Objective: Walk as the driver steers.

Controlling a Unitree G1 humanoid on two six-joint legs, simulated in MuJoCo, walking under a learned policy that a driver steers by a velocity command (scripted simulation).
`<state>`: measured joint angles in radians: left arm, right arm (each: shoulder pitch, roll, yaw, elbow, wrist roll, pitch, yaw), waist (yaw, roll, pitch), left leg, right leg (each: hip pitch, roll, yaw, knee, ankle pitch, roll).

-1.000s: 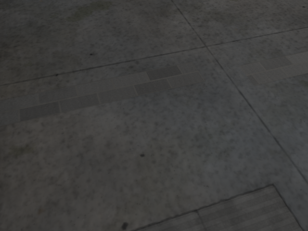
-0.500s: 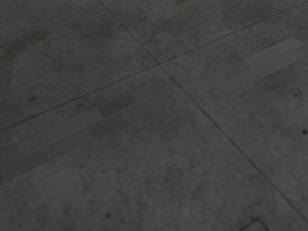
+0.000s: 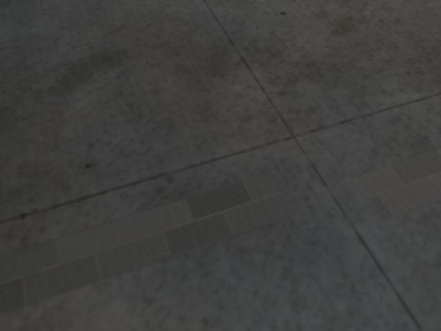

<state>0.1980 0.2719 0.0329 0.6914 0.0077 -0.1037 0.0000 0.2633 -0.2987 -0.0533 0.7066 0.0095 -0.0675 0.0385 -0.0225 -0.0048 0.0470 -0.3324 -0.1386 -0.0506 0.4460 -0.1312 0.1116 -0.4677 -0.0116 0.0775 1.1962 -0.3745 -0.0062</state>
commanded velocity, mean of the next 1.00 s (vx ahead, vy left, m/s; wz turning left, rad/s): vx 0.12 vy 0.00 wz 0.12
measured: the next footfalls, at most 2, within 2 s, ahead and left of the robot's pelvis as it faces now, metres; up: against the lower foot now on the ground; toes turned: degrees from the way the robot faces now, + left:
right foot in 0.28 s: +0.32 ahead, -0.14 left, +0.00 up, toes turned +8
left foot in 0.56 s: +0.22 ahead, +0.11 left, +0.00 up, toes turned +5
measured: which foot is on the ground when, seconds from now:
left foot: down 0.00-0.32, up 0.34-0.54, down 0.56-1.00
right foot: up 0.00-0.26, down 0.28-1.00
